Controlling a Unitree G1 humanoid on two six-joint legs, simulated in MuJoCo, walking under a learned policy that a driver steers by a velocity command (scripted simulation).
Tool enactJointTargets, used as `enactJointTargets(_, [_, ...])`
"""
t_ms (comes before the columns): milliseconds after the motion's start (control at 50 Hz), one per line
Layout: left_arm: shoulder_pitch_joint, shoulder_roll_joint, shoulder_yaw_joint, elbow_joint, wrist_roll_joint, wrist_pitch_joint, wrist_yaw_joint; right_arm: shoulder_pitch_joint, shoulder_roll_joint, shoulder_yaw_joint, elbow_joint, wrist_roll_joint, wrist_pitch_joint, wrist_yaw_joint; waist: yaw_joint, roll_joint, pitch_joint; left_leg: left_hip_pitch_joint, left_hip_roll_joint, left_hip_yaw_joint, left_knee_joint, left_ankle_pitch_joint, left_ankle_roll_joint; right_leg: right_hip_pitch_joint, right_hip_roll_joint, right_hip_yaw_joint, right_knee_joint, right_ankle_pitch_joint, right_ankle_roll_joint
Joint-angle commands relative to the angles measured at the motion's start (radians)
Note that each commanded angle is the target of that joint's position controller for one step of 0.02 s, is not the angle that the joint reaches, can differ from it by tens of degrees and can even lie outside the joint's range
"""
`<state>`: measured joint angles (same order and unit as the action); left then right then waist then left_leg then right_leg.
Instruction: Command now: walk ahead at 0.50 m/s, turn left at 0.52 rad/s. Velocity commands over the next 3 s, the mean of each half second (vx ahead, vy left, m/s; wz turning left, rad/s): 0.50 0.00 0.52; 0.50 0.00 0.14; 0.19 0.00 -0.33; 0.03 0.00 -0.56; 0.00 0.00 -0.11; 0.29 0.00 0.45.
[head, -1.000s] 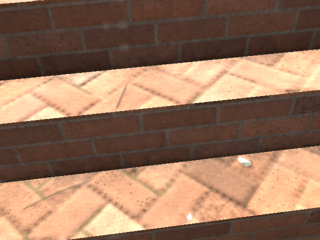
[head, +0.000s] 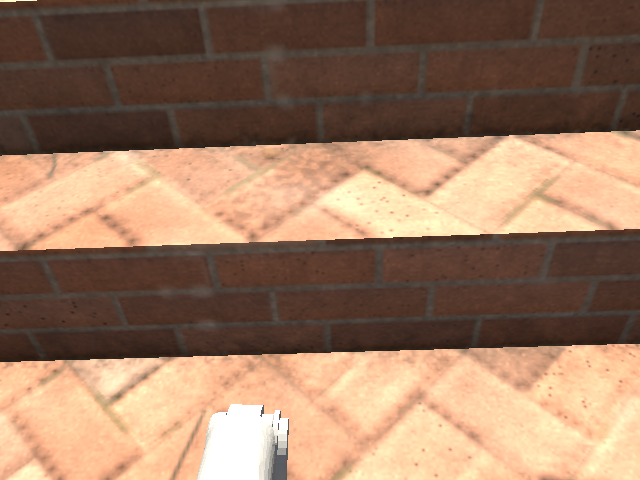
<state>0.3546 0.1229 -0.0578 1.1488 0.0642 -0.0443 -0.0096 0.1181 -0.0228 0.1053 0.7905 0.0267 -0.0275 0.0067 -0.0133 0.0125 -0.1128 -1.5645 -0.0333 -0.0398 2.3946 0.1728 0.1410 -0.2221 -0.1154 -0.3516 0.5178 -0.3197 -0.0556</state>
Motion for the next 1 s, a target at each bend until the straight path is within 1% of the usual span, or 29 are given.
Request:
enactJointTargets(20, [0.070, 0.071, -0.006, -0.022, -0.024, -0.017, 0.020, -0.221, -0.002, 0.026, -0.126, 0.021, -0.007, -0.014, 0.035, -0.081, 0.116, -0.146, 0.056, 0.070, -0.082, -0.041, -0.019, 0.018, -0.222, 0.157, -0.370, 0.165, 0.045])
enactJointTargets(140, [0.192, 0.180, 0.031, 0.022, -0.032, 0.019, 0.059, -0.427, 0.032, 0.071, -0.232, 0.010, 0.002, 0.055, 0.061, -0.128, 0.050, -0.055, 0.168, 0.202, -0.334, -0.360, -0.004, 0.279, -0.243, 0.096, -0.515, 0.412, -0.004])
enactJointTargets(180, [0.136, 0.214, 0.024, 0.031, -0.068, 0.005, 0.058, -0.458, -0.028, 0.077, -0.265, 0.006, -0.006, 0.077, -0.024, -0.089, -0.018, 0.561, 0.102, 0.344, -0.797, -0.428, 0.049, 0.039, -0.141, -0.078, -0.474, 1.249, 0.007])
enactJointTargets(200, [0.251, 0.254, 0.029, 0.074, -0.094, -0.014, 0.059, -0.466, -0.061, 0.053, -0.257, -0.007, -0.009, 0.085, -0.013, -0.166, -0.093, 0.701, -0.023, 0.455, -0.830, -0.638, 0.065, 0.122, -0.177, -0.063, -0.365, 1.917, -0.019])
enactJointTargets(240, [0.156, 0.380, 0.060, 0.011, -0.089, 0.004, 0.064, -0.120, -0.183, -0.003, -0.159, -0.046, 0.021, 0.091, -0.166, -0.367, -0.272, 0.826, -0.080, 0.327, -1.023, -0.868, 0.119, 0.438, -0.257, -0.004, -0.021, 2.501, -0.118])
enactJointTargets(260, [0.082, 0.399, 0.075, -0.070, -0.063, -0.014, 0.050, 0.039, -0.277, -0.052, -0.132, -0.057, 0.035, 0.091, -0.214, -0.336, -0.363, 1.088, -0.042, 0.098, -1.198, -0.761, 0.152, 0.322, -0.241, 0.045, 0.186, 2.313, -0.135])
enactJointTargets(280, [-0.036, 0.381, 0.083, -0.165, -0.069, -0.043, 0.012, 0.183, -0.376, -0.096, -0.077, -0.072, 0.064, 0.053, -0.243, -0.094, -0.390, 1.337, 0.100, -0.385, -1.529, -0.865, 0.208, -0.054, -0.133, 0.093, 0.442, 1.759, -0.147])
enactJointTargets(300, [-0.151, 0.254, 0.069, -0.220, -0.042, -0.066, -0.023, 0.151, -0.470, -0.142, -0.045, -0.077, 0.085, 0.012, -0.168, 0.198, -0.352, 1.439, 0.212, -0.902, -1.960, -1.170, 0.278, -0.440, 0.099, 0.208, 0.928, 0.539, -0.092])
enactJointTargets(320, [-0.220, 0.235, 0.112, -0.324, 0.018, -0.082, -0.040, 0.036, -0.319, -0.151, -0.022, -0.044, 0.065, -0.024, -0.115, 0.024, -0.199, 1.210, 0.154, -0.919, -2.000, -1.313, 0.199, -0.587, 0.116, 0.427, 1.422, 0.319, -0.059])
enactJointTargets(340, [-0.271, 0.066, 0.075, -0.424, 0.031, -0.068, -0.020, -0.068, -0.296, -0.133, -0.005, -0.052, 0.057, -0.036, -0.012, 0.097, -0.031, 1.056, 0.161, -0.773, -1.945, -1.157, 0.121, -0.702, 0.112, 0.470, 1.592, 0.346, -0.041])
enactJointTargets(360, [-0.258, -0.001, 0.059, -0.468, 0.025, -0.055, -0.001, -0.071, -0.237, -0.130, 0.054, -0.055, 0.031, -0.044, 0.049, 0.054, 0.122, 0.920, 0.148, -0.639, -1.888, -1.062, 0.062, -0.782, 0.112, 0.447, 1.664, 0.392, -0.040])
enactJointTargets(400, [-0.082, -0.044, 0.038, -0.441, 0.024, -0.031, 0.039, -0.082, -0.143, -0.108, 0.126, -0.079, -0.009, -0.016, 0.161, -0.041, 0.165, 0.875, 0.090, -0.338, -1.802, -0.881, -0.034, -0.826, 0.104, 0.436, 1.692, 0.442, -0.061])
enactJointTargets(460, [-0.121, 0.003, 0.031, -0.397, 0.032, -0.044, 0.025, 0.197, -0.194, -0.132, 0.191, -0.051, -0.078, -0.029, 0.008, -0.020, 0.117, 1.286, 0.001, -0.309, -1.829, -0.521, -0.040, -0.857, 0.132, 0.410, 1.462, 0.361, -0.054])
enactJointTargets(500, [-0.149, 0.021, 0.032, -0.383, -0.004, -0.044, 0.006, 0.306, -0.220, -0.147, 0.215, -0.038, -0.098, -0.051, -0.012, 0.030, 0.062, 1.478, 0.054, -0.373, -1.892, -0.310, -0.059, -0.882, 0.143, 0.395, 1.398, 0.312, -0.032])
enactJointTargets(520, [-0.275, -0.013, -0.006, -0.434, -0.025, -0.069, -0.025, 0.372, -0.164, -0.110, 0.196, -0.048, -0.064, -0.012, -0.038, -0.029, -0.122, 1.654, 0.107, -0.474, -1.922, -0.284, -0.052, -0.950, 0.177, 0.467, 1.428, 0.350, -0.029])
enactJointTargets(540, [-0.320, -0.042, -0.014, -0.431, -0.040, -0.084, -0.034, 0.395, -0.167, -0.116, 0.187, -0.061, -0.049, -0.008, -0.054, -0.022, -0.123, 1.709, 0.142, -0.494, -1.933, -0.268, -0.055, -1.032, 0.192, 0.483, 1.487, 0.332, -0.032])
enactJointTargets(600, [-0.392, -0.105, -0.041, -0.424, -0.075, -0.103, -0.060, 0.465, -0.138, -0.097, 0.204, -0.096, -0.029, -0.021, -0.061, 0.030, -0.080, 1.698, 0.205, -0.489, -1.952, -0.286, -0.036, -1.238, 0.251, 0.509, 1.787, 0.273, -0.050])
enactJointTargets(680, [-0.518, -0.178, -0.083, -0.498, -0.100, -0.109, -0.061, 0.489, -0.067, -0.065, 0.276, -0.079, -0.039, -0.009, -0.037, 0.106, 0.163, 1.547, 0.236, -0.380, -2.015, -0.395, -0.052, -1.640, 0.259, 0.556, 2.151, 0.178, -0.081])
enactJointTargets(760, [-0.904, -0.178, -0.146, -0.694, -0.069, -0.091, -0.038, 0.426, -0.068, -0.028, 0.287, -0.035, -0.008, -0.040, -0.053, 0.134, 0.205, 0.841, 0.162, -0.220, -2.374, -0.236, -0.047, -1.084, 0.154, 0.106, 1.572, 0.367, -0.037])
enactJointTargets(780, [-0.833, -0.209, -0.146, -0.671, -0.063, -0.082, -0.027, 0.447, -0.074, -0.024, 0.324, -0.043, -0.002, -0.055, -0.008, 0.128, 0.089, 0.852, 0.165, -0.194, -2.368, -0.011, -0.008, -0.840, 0.136, 0.074, 1.557, 0.441, -0.044])
enactJointTargets(820, [-0.725, -0.088, -0.098, -0.624, -0.073, -0.096, -0.007, 0.530, -0.170, -0.044, 0.356, 0.000, -0.002, -0.073, 0.016, 0.140, -0.176, 1.099, 0.132, 0.006, -2.253, 1.103, -0.055, -0.356, 0.221, -0.009, 1.155, 0.226, -0.077])
enactJointTargets(860, [-0.523, 0.016, -0.031, -0.563, -0.088, -0.059, -0.021, 0.622, -0.302, -0.086, 0.401, -0.033, -0.018, -0.090, 0.110, 0.365, -0.194, 1.573, 0.268, -0.082, -2.038, 1.760, 0.034, -0.362, 0.251, 0.142, 0.806, -0.350, -0.090])
enactJointTargets(880, [-0.461, -0.024, -0.025, -0.501, -0.085, -0.050, -0.034, 0.766, -0.172, -0.073, 0.423, -0.038, -0.034, -0.087, 0.016, 0.223, -0.286, 1.265, 0.238, -0.090, -1.819, 1.839, -0.014, 0.002, 0.152, 0.361, 0.765, -0.393, -0.170])
enactJointTargets(900, [-0.135, 0.096, 0.012, -0.422, -0.041, 0.001, -0.026, 0.659, -0.260, -0.081, 0.382, -0.042, -0.080, -0.062, 0.153, 0.151, -0.481, 1.282, 0.207, -0.095, -1.771, 1.738, 0.022, 0.128, 0.121, 0.584, 0.623, -0.564, -0.204])
enactJointTargets(920, [0.048, 0.172, 0.052, -0.301, -0.017, 0.038, -0.029, 0.488, -0.285, -0.090, 0.319, -0.040, -0.095, -0.028, 0.220, -0.065, -0.505, 1.186, 0.155, -0.049, -1.637, 1.297, 0.037, 0.223, 0.112, 0.601, 0.531, -0.495, -0.195])
enactJointTargets(940, [-0.008, 0.203, 0.073, -0.224, -0.024, 0.070, -0.029, 0.254, -0.207, -0.076, 0.259, -0.027, -0.082, -0.012, 0.202, -0.444, -0.370, 1.095, -0.008, 0.032, -1.065, 0.151, -0.017, 0.006, -0.055, 0.883, 0.289, -0.378, -0.299])
enactJointTargets(960, [-0.196, 0.073, 0.030, -0.243, 0.029, 0.091, -0.014, 0.059, -0.216, -0.097, 0.141, -0.026, -0.084, 0.028, 0.143, -0.328, -0.254, 0.848, -0.039, -0.205, -0.444, -0.261, 0.003, -0.264, -0.096, 1.121, 0.109, -0.761, -0.293])
enactJointTargets(980, [-0.347, -0.005, 0.003, -0.279, 0.034, 0.074, 0.001, -0.079, -0.130, -0.079, -0.023, -0.013, -0.063, 0.038, 0.060, -0.285, -0.065, 0.682, -0.054, -0.267, -0.217, -0.477, 0.008, -0.545, -0.113, 1.116, 0.123, -0.882, -0.258])
enactJointTargets(1000, [-0.400, -0.043, -0.003, -0.247, -0.016, 0.047, 0.010, 0.023, -0.076, -0.063, -0.035, -0.044, -0.046, 0.050, -0.070, -0.119, 0.100, 0.703, -0.014, -0.248, -0.336, -0.487, 0.038, -0.760, -0.079, 0.894, 0.219, -0.831, -0.162])
